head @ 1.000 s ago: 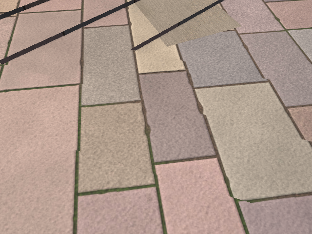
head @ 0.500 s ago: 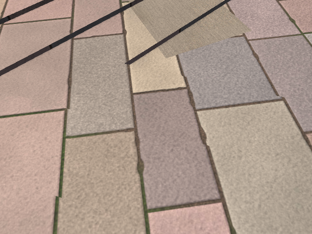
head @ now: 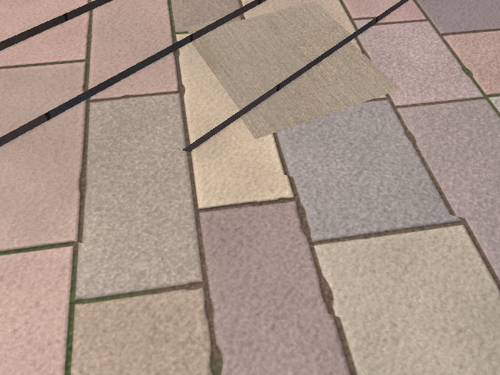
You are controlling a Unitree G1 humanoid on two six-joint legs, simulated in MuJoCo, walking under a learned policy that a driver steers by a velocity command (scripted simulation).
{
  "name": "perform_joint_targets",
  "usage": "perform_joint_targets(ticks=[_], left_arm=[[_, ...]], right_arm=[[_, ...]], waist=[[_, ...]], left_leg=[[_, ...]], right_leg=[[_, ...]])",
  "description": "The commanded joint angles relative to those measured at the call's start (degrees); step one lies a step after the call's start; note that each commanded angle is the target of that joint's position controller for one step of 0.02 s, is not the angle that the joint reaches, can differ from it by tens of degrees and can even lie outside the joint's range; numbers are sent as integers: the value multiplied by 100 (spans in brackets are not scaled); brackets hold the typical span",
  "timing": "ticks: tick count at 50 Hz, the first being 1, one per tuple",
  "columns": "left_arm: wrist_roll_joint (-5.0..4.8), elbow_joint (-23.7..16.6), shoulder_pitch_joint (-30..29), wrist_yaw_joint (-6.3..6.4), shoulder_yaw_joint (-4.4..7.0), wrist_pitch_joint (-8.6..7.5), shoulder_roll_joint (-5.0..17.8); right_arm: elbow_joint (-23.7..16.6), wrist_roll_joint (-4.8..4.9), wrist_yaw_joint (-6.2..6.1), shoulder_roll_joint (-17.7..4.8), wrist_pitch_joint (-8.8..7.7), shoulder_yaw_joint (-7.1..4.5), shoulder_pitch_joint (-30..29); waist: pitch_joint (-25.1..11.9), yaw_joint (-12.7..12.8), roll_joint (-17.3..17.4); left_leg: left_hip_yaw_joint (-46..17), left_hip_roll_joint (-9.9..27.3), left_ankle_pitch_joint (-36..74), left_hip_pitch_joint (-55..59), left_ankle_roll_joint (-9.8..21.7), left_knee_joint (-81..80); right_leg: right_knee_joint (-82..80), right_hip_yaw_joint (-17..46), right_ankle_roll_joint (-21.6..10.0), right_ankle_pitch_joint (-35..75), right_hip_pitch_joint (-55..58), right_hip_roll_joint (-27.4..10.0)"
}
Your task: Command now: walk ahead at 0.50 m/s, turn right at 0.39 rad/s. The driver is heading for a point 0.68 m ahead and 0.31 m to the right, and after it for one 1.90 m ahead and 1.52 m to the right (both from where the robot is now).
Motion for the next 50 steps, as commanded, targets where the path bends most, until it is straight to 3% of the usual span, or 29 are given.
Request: perform_joint_targets(ticks=[1,3,5,8,11,14,18,20,21,22,23,24,25,26,27,28,29,32,36,38,41,44,46,47,48,49,50], left_arm=[[5,-409,47,68,184,68,397],[-1,-499,23,78,185,211,194],[66,-640,-185,78,242,264,291],[66,-755,-502,-5,310,178,366],[109,-979,-1180,-116,214,131,177],[94,-1260,-1741,-224,155,166,184],[80,-1598,-2115,-368,145,226,326],[98,-1607,-1854,-399,218,242,476],[80,-1510,-1381,-391,325,243,675],[47,-1257,-524,-338,481,240,921],[37,-987,395,-232,654,273,1327],[4,-989,293,-194,693,225,1942],[73,-1127,831,-262,602,150,1702],[96,-1085,700,-263,518,103,1317],[64,-1202,203,-232,446,58,1083],[91,-1376,-357,-204,368,40,876],[130,-1493,-669,-175,310,5,746],[100,-1487,-602,-45,334,-3,920],[64,-1425,-337,97,383,51,1095],[91,-1374,-172,84,383,57,1060],[14,-1238,146,117,321,50,810],[60,-1248,217,227,367,130,903],[75,-1367,83,233,377,201,904],[-3,-1466,161,173,354,241,782],[-16,-1605,243,141,280,236,625],[-35,-1816,514,92,129,184,542],[-19,-1867,272,60,194,231,1020]], right_arm=[[-1,-68,13,-451,-52,-132,370],[76,-54,-5,-542,-89,-184,350],[172,-106,-73,-743,-121,-260,480],[313,-100,-178,-757,-134,-271,651],[379,-44,-260,-856,-67,-293,807],[507,36,-296,-1005,10,-355,1155],[515,139,-300,-1198,153,-460,1294],[473,196,-299,-1345,236,-506,1217],[459,206,-278,-1427,286,-522,1175],[428,207,-246,-1404,326,-486,1068],[351,60,-220,-1172,283,-406,1077],[92,-229,-121,-299,115,-152,1508],[-207,111,-65,-656,-161,-131,1080],[-332,345,-71,-911,-299,-190,425],[-335,283,-114,-981,-342,-188,266],[-224,119,-163,-1021,-309,-218,300],[-169,36,-154,-1114,-252,-284,508],[-291,-64,-157,-863,-67,-259,336],[-630,-105,-90,-555,-88,-125,-581],[-706,-66,-16,-594,-131,-136,-698],[-974,-2,60,-776,-206,-168,-1101],[-1093,30,125,-843,-248,-159,-1182],[-942,-55,57,-1031,-283,-246,-502],[-907,-189,36,-1038,-335,-260,-230],[-760,-323,34,-1170,-349,-333,743],[-669,-215,64,-1067,-288,-280,1374],[-757,-141,49,-854,-190,-193,1364]], waist=[[-360,-130,660],[-190,-19,590],[-146,6,468],[-66,-35,438],[121,-257,403],[363,-453,325],[584,-482,312],[313,-257,375],[-31,8,368],[-503,466,216],[-1014,788,-189],[-1334,44,-1659],[-2393,467,-1209],[-1698,595,-602],[-1133,391,-219],[-836,127,13],[-775,-125,65],[-453,-254,93],[-194,19,-165],[-259,116,-335],[-79,241,-242],[35,233,-282],[-272,-51,-335],[-707,-131,-57],[-1530,-511,651],[-2783,-658,2199],[-2846,-771,1568]], left_leg=[[-1669,1655,-133,1272,819,-1849],[-1174,1618,122,930,861,-2132],[-809,1623,463,1032,915,-2229],[-181,1464,899,1369,728,-2130],[399,1313,795,1303,568,-2015],[458,1588,628,1803,566,-1797],[504,1920,940,2561,422,-1307],[655,1909,2471,2713,306,-595],[740,1804,3289,2732,225,190],[945,1551,3592,2454,34,1382],[944,1284,2072,886,-229,3173],[390,211,-2918,-1601,-541,5246],[-708,-86,-3023,-2455,-525,5741],[-875,202,-2431,-2978,-335,5501],[-884,433,-1812,-2917,-230,4978],[-914,626,-1482,-2462,-260,4616],[-1076,786,-1048,-1929,-287,4111],[-883,737,-679,-1500,-547,3011],[-603,246,1157,-801,-560,848],[-575,63,1963,-372,-446,617],[-945,92,1941,-872,-255,-81],[-1144,106,1608,-847,-221,-558],[-953,-33,1421,-52,-87,-700],[-845,-58,2277,1146,23,-638],[-2072,1067,3991,3587,648,52],[-3849,2478,4511,5046,1464,42],[-3843,2512,3953,4881,1373,61]], right_leg=[[134,331,-42,558,-1314,-731],[-201,311,-11,790,-1264,-804],[-527,391,38,1479,-1542,-819],[-1395,465,68,2692,-1820,-729],[-2491,4,84,3458,-1503,-632],[-2989,-59,39,3274,-1703,-633],[-3374,-241,-151,2311,-1954,-573],[-3418,-595,-335,1636,-1303,-274],[-3456,-798,-474,1424,-605,-17],[-3822,-990,-670,1817,597,295],[-3521,-206,-940,2277,2490,-103],[-3293,2253,-1746,3121,4185,-1259],[-4472,4039,-2400,1888,4910,-1895],[-4732,3522,-2059,1939,4646,-1750],[-4745,2841,-1794,2233,3851,-1519],[-4752,2364,-1640,2834,2969,-1342],[-4799,2031,-1548,3384,2319,-1209],[-5039,1550,-1460,4054,1433,-951],[-5037,883,-1038,3879,635,-305],[-4964,997,-881,3446,506,-312],[-4444,1526,-811,2494,1228,-454],[-3830,1966,-778,2237,1621,-536],[-2790,1966,-572,3270,1710,-222],[-2048,1643,-268,3752,1140,220],[-253,1160,231,2824,-781,612],[1448,866,467,-1348,-1854,945],[1944,1065,548,-1437,-2028,459]])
